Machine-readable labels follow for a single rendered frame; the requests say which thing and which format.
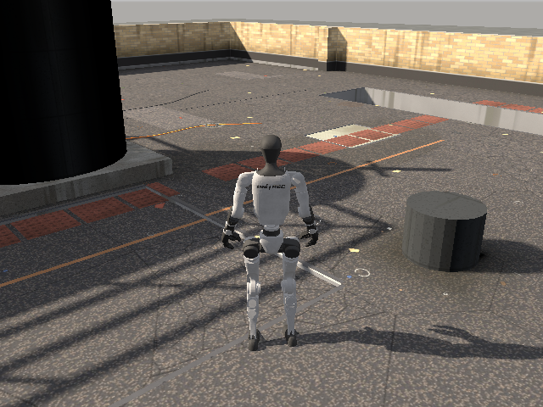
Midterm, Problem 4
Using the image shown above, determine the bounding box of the right robot upper arm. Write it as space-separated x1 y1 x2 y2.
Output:
288 171 311 218

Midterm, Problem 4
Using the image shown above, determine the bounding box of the robot left foot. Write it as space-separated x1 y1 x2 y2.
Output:
248 329 260 351

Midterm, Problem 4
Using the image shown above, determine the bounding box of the right robot hand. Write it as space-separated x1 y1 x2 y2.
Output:
299 231 318 247

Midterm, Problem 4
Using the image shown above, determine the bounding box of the right robot forearm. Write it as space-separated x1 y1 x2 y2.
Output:
302 205 317 234

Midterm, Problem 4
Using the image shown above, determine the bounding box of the left robot hand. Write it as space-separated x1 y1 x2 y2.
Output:
221 232 241 249

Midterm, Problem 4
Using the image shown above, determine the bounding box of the left robot forearm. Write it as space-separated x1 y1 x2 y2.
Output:
223 205 239 236

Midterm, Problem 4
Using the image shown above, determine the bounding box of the robot foot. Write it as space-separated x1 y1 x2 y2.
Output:
248 329 260 351
283 325 297 347

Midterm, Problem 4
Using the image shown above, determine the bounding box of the robot right foot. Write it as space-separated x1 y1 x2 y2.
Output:
283 325 297 347

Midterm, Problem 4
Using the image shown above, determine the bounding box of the left robot upper arm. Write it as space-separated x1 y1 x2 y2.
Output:
231 171 254 219

